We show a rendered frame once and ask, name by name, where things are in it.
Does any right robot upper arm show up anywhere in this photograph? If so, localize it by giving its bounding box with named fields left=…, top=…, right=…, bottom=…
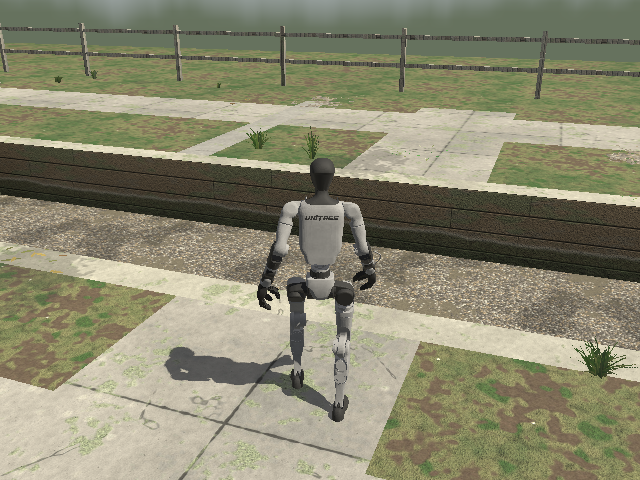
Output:
left=342, top=201, right=369, bottom=256

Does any left robot forearm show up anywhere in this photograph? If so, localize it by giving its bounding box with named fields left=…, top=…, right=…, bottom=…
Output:
left=260, top=241, right=282, bottom=288

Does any left robot hand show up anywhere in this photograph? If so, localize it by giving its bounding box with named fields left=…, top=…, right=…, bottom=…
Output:
left=257, top=284, right=280, bottom=310

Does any right robot forearm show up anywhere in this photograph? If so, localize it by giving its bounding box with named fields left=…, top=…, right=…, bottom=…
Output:
left=359, top=240, right=375, bottom=275

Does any right robot thigh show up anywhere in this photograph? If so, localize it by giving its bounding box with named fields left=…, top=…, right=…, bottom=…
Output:
left=332, top=280, right=355, bottom=358

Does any left robot upper arm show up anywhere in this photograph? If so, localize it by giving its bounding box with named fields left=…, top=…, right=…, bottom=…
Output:
left=273, top=201, right=301, bottom=257

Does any left robot foot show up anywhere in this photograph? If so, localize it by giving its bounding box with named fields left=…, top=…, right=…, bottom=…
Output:
left=290, top=369, right=304, bottom=389

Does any right robot hand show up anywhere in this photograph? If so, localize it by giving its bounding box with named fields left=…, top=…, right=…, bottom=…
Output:
left=353, top=269, right=376, bottom=290

